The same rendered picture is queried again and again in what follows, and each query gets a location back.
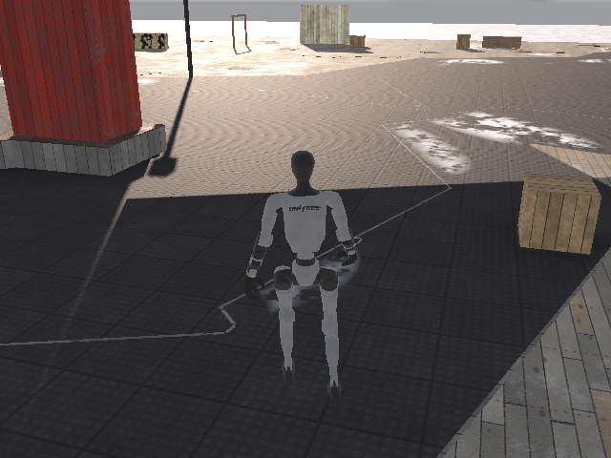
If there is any right robot upper arm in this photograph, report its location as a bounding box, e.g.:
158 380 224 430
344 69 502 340
324 191 351 242

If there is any left robot upper arm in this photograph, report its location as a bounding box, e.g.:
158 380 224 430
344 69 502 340
258 193 284 247

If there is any right robot thigh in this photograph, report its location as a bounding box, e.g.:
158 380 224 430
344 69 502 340
319 266 339 336

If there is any robot right forearm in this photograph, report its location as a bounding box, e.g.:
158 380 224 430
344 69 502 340
342 228 356 255

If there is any robot left hand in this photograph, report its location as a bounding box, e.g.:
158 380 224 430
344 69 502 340
243 274 265 301

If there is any robot right hand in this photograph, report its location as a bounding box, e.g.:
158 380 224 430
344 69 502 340
335 251 357 266

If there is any left robot shin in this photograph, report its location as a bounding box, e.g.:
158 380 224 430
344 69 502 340
279 310 293 370

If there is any robot left forearm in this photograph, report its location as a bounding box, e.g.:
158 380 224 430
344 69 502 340
246 232 267 278

